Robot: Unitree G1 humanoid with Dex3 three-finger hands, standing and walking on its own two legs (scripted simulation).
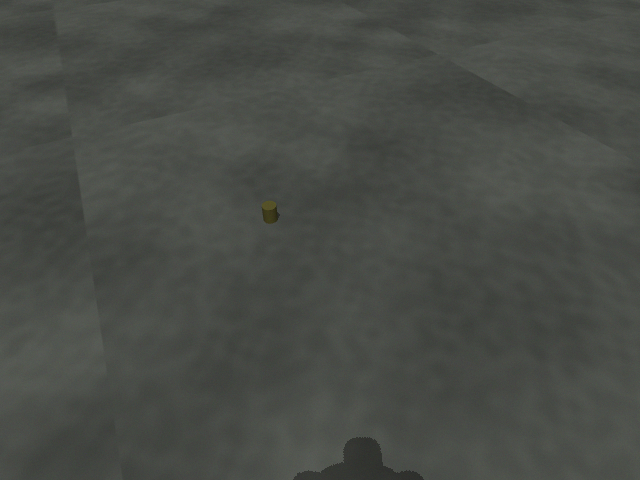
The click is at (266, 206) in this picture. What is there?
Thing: squat round
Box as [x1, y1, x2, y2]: [262, 201, 277, 223]
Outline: 265,201 262,204 264,221 268,223 274,222 277,219 275,203 273,201
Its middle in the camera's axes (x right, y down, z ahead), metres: -0.22 -0.16 +1.82
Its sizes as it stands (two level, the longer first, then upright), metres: 0.066 0.066 0.084
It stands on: the floor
